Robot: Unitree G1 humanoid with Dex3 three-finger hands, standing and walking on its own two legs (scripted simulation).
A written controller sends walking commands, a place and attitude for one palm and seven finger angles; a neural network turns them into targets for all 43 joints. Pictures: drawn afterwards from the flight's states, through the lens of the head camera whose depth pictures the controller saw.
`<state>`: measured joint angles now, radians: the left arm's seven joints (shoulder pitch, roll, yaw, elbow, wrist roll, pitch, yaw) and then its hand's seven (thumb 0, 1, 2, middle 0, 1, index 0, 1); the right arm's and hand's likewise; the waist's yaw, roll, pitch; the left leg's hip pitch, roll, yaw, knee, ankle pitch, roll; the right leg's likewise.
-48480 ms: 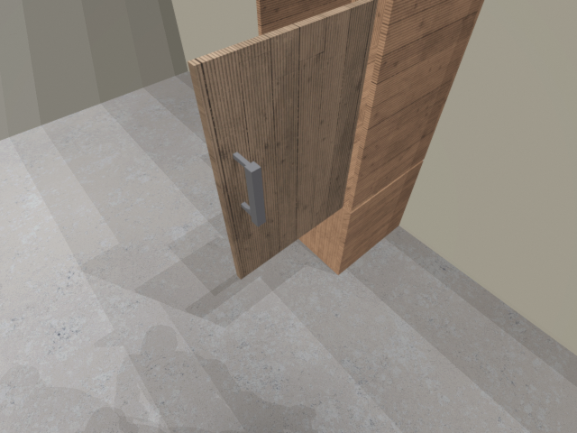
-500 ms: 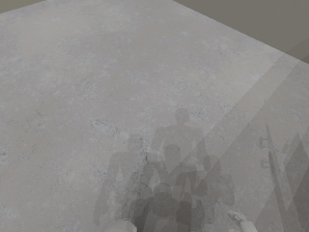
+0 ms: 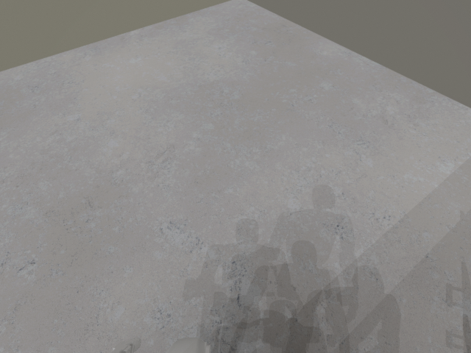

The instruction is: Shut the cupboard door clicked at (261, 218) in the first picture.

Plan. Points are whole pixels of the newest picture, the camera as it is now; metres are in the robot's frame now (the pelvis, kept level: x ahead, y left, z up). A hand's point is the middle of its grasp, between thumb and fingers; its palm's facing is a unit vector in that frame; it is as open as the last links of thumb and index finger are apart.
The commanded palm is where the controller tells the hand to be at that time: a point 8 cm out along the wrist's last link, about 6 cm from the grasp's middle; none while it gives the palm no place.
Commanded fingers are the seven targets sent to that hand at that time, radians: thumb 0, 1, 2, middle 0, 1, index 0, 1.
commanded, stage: walk to a spot facing it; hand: left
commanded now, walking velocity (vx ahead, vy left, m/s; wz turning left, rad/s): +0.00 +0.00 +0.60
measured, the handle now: out of the picture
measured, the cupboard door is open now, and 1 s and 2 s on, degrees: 37 37 37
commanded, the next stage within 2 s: turn to face it in 0.16 s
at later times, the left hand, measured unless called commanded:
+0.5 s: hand out of the picture +0.14 +0.25 -0.18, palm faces +0.23 -0.95 -0.21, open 7.4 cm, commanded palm none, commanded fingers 0.00 0.90 0.90 -0.20 -0.30 -0.20 -0.30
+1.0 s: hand (127, 286) +0.29 +0.26 -0.19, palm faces -0.07 -0.98 -0.20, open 7.4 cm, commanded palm none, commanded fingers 0.00 0.90 0.90 -0.20 -0.30 -0.20 -0.30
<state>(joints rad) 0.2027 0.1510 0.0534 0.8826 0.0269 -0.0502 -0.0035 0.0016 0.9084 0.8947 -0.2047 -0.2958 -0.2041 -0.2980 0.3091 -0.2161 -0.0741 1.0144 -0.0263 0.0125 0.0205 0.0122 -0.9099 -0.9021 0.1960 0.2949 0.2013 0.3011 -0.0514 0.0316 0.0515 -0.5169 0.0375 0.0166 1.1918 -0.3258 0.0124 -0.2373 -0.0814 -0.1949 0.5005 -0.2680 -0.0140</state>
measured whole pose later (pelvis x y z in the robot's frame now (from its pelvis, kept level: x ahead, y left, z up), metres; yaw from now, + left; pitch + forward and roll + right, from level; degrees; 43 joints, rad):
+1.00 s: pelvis +0.21 +0.07 -0.01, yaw -8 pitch +1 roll -1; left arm 0.24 0.23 0.08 0.92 0.02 0.06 0.00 0.00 0.91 0.89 -0.21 -0.30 -0.21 -0.30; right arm 0.18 -0.24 -0.05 0.90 -0.01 0.02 -0.03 0.01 -0.91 -0.90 0.20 0.29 0.20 0.30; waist 0.01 -0.03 0.06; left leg -0.34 0.03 0.03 0.60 -0.27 -0.03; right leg -0.30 0.02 0.10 0.60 -0.31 0.03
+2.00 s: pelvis +0.22 +0.08 +0.00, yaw -44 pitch +0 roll -3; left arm 0.19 0.27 0.10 0.89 0.02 0.10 -0.05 0.01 0.91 0.90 -0.20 -0.30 -0.20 -0.30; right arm 0.20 -0.21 -0.02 0.87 -0.03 0.01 -0.03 0.01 -0.90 -0.90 0.20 0.30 0.21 0.30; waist 0.01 0.00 0.09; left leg -0.26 0.13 0.15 0.52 -0.26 0.01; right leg -0.44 -0.02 -0.04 0.98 -0.46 0.04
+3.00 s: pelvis +0.20 +0.07 -0.01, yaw -79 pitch +1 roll +0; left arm 0.15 0.22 0.05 0.87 0.01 0.05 -0.01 0.00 0.91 0.89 -0.20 -0.30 -0.20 -0.30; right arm 0.21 -0.28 -0.05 0.92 -0.02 0.07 -0.02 0.01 -0.91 -0.90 0.20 0.30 0.20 0.30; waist -0.02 0.05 0.09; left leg -0.49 0.10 0.06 1.10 -0.47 -0.08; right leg -0.27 0.01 -0.01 0.57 -0.31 -0.01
